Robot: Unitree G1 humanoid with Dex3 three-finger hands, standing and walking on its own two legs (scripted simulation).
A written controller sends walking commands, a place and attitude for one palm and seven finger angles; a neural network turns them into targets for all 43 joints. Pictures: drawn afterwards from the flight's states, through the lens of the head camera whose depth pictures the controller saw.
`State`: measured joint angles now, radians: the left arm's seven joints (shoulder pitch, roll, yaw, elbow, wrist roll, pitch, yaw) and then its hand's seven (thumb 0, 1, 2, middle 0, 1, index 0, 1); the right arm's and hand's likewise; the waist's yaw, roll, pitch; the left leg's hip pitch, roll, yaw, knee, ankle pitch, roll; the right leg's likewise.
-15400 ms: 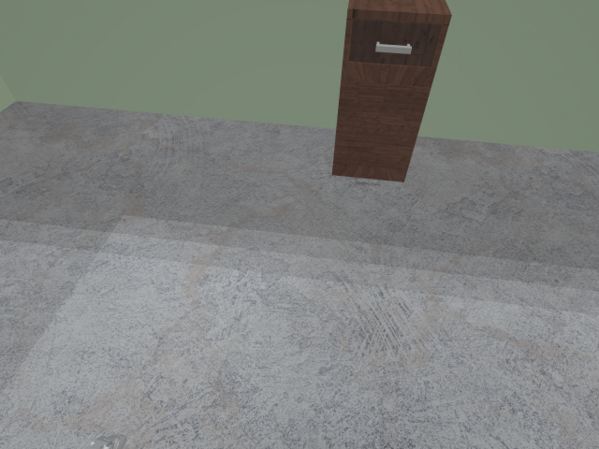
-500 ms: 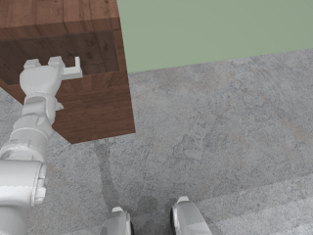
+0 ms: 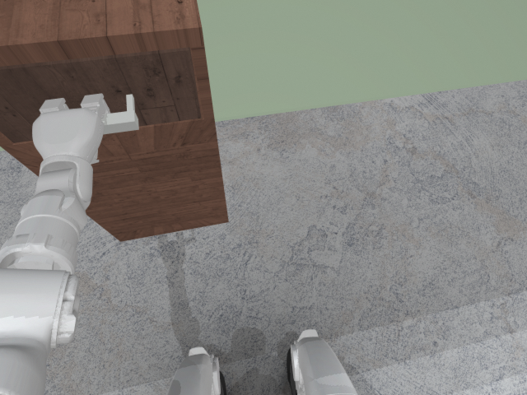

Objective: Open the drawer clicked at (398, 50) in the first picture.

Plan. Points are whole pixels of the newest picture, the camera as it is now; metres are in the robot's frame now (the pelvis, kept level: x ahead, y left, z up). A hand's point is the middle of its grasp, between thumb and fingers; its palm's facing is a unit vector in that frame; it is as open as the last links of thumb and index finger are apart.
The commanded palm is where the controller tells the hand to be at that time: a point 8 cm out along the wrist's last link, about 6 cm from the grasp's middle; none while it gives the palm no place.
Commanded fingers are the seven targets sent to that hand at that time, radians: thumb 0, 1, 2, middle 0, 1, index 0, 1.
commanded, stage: pull the drawer open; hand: left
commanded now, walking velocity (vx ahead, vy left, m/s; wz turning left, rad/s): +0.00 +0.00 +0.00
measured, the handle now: (92, 115) +0.56 +0.24 +0.01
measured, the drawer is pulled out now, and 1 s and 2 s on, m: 0.00 0.11 0.22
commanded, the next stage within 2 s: none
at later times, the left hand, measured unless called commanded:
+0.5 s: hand (88, 178) +0.45 +0.24 -0.01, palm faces -0.04 -0.04 -1.00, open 5.9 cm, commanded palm +0.42 +0.24 +0.04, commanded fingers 0.00 0.90 0.90 -0.40 -1.35 -0.40 -1.35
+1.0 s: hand (88, 216) +0.39 +0.23 -0.01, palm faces -0.05 -0.04 -1.00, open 5.9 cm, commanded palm +0.35 +0.23 +0.04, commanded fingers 0.00 0.90 0.90 -0.40 -1.35 -0.40 -1.35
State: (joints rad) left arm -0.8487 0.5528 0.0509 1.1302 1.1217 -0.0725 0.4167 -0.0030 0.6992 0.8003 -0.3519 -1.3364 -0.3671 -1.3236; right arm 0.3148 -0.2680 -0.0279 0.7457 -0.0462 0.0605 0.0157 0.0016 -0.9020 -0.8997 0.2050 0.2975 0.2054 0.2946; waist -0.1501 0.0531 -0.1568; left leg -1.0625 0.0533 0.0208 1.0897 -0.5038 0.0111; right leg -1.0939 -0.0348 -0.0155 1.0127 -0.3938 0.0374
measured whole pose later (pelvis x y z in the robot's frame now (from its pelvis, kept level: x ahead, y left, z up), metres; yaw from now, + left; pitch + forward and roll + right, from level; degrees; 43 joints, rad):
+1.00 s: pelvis +0.03 -0.01 +0.03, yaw +0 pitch +20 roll -1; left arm -0.27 0.35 -0.01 0.67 1.10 0.00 0.49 0.01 0.71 0.80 -0.29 -1.34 -0.35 -1.32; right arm 0.22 -0.24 -0.06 0.69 -0.03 0.09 0.01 0.00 -0.90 -0.90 0.20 0.30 0.20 0.29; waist -0.04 0.04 -0.16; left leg -0.76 0.05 0.04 0.91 -0.49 0.00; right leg -0.82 -0.03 0.00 0.88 -0.40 0.03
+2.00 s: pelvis +0.03 -0.02 +0.03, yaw +0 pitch +15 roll +0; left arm 0.15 0.29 -0.07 0.33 1.12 0.05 0.55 0.02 0.70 0.82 -0.29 -1.34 -0.38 -1.33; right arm 0.16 -0.23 -0.05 0.65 -0.04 0.02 0.00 0.01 -0.90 -0.90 0.20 0.30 0.20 0.29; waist 0.00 0.04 -0.15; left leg -0.69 0.05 0.04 0.92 -0.50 -0.02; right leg -0.76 -0.03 0.00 0.92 -0.43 0.01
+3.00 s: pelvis +0.02 -0.03 +0.01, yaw +0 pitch +15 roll +1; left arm 0.48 0.30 -0.05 0.06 1.13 -0.01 0.62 0.02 0.70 0.78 -0.31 -1.31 -0.38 -1.29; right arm 0.12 -0.23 -0.04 0.60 -0.08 0.02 0.02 0.01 -0.90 -0.90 0.20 0.30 0.20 0.29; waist 0.02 0.03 -0.16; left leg -0.75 0.06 0.04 1.04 -0.55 -0.03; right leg -0.83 -0.02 0.00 1.05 -0.48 0.00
